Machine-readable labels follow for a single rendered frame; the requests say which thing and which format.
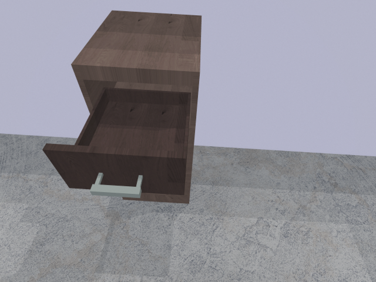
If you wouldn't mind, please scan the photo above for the drawer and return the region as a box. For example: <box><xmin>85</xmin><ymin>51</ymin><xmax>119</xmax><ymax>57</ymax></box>
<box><xmin>42</xmin><ymin>88</ymin><xmax>191</xmax><ymax>195</ymax></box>

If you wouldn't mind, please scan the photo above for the handle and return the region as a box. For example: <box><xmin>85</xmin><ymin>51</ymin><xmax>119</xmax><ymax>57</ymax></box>
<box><xmin>90</xmin><ymin>173</ymin><xmax>143</xmax><ymax>198</ymax></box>

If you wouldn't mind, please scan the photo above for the cabinet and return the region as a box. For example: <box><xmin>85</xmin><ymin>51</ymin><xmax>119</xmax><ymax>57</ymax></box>
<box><xmin>71</xmin><ymin>11</ymin><xmax>202</xmax><ymax>204</ymax></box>

